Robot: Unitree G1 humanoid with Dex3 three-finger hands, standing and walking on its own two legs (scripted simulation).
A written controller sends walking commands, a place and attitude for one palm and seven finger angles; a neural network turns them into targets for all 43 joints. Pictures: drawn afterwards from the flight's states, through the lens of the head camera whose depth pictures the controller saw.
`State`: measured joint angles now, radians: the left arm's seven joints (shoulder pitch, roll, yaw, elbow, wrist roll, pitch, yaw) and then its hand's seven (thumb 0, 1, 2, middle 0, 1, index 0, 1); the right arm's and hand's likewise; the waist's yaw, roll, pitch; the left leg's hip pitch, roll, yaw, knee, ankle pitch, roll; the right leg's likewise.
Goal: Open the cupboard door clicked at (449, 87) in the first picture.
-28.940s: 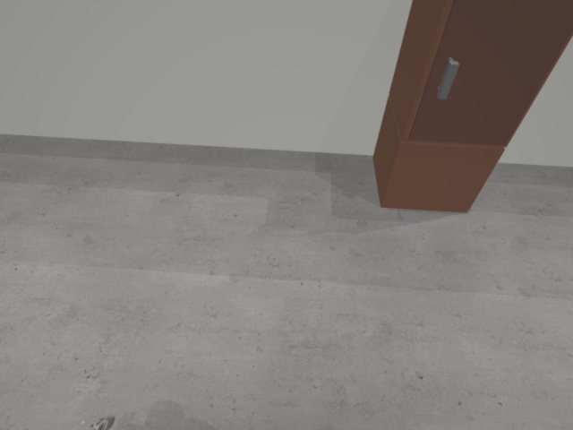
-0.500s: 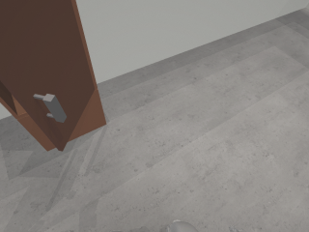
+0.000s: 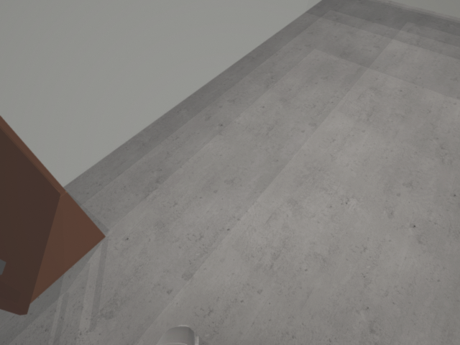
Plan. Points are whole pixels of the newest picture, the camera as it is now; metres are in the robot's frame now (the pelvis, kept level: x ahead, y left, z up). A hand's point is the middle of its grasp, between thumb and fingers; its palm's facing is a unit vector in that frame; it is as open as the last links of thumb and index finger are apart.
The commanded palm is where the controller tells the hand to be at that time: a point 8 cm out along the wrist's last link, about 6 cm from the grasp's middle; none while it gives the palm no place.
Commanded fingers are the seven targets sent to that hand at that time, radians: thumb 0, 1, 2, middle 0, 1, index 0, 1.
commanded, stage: walk to a spot facing it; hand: left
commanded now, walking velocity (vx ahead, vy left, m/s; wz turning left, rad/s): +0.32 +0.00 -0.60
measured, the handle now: out of the picture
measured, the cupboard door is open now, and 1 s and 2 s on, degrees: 46 46 46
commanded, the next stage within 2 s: turn to face it in 1.32 s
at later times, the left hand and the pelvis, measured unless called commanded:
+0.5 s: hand (183, 235) +0.37 +0.14 -0.17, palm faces -0.36 -0.92 -0.17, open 7.4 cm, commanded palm none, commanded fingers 0.00 0.90 0.90 -0.20 -0.30 -0.20 -0.30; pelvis +0.19 +0.00 -0.01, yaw -19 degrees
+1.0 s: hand (226, 208) +0.45 +0.04 -0.17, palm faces -0.34 -0.91 -0.21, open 7.2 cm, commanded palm none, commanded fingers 0.00 0.90 0.90 -0.20 -0.30 -0.20 -0.30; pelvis +0.40 -0.14 +0.00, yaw -25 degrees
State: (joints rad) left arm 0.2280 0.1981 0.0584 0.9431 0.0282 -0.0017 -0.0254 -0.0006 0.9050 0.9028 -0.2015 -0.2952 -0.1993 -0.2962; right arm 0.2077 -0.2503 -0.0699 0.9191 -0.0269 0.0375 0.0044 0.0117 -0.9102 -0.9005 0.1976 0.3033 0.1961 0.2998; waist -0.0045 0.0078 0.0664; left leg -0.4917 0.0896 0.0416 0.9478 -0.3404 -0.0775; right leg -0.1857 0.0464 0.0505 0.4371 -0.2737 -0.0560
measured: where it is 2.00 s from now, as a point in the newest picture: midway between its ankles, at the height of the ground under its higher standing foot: (305, 226)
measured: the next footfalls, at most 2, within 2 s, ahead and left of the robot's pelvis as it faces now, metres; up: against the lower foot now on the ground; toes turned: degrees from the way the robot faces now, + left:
left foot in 0.16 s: +0.15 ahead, +0.14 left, +0.00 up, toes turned -2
right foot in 0.60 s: +0.33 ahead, -0.16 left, +0.00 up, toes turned -28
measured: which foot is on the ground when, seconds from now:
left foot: up 0.00-0.14, down 0.16-0.62, up 0.64-1.00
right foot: down 0.00-0.16, up 0.18-0.58, down 0.60-1.00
